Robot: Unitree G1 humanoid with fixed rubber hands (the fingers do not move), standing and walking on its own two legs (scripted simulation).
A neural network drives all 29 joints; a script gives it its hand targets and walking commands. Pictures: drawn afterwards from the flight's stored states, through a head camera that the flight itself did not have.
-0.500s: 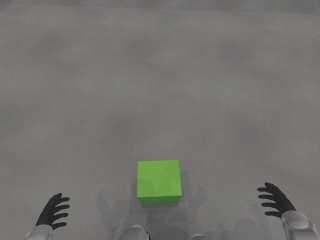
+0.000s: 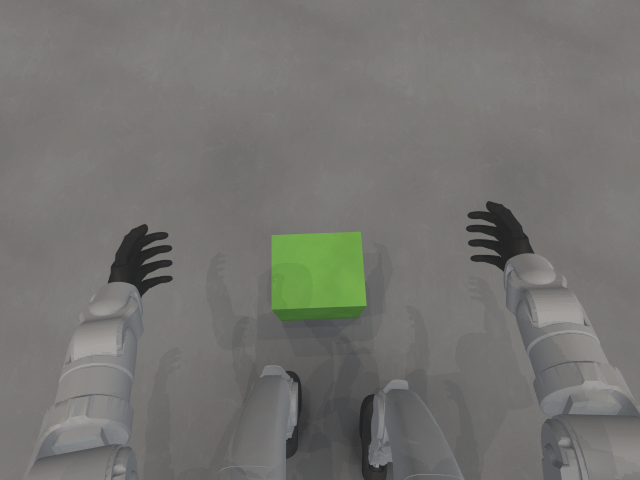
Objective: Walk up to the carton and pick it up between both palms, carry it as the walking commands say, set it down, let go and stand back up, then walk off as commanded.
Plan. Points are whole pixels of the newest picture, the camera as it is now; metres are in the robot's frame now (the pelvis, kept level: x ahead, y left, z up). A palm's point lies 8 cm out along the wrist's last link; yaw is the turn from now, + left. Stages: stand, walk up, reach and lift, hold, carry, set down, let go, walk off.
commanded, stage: reach and lift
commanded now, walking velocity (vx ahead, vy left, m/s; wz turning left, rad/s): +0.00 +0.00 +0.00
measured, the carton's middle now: (318, 279) +0.47 +0.05 -0.58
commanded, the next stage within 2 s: none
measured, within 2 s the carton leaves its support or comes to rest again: neither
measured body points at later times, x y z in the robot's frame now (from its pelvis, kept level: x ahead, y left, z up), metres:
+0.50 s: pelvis +0.00 +0.02 -0.04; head +0.29 +0.03 +0.31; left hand +0.48 +0.25 -0.14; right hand +0.52 -0.16 -0.14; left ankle +0.10 +0.12 -0.65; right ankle +0.05 -0.11 -0.65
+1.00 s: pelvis -0.01 +0.01 -0.14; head +0.31 +0.01 +0.18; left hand +0.48 +0.24 -0.27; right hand +0.51 -0.16 -0.27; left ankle +0.10 +0.12 -0.65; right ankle +0.05 -0.11 -0.65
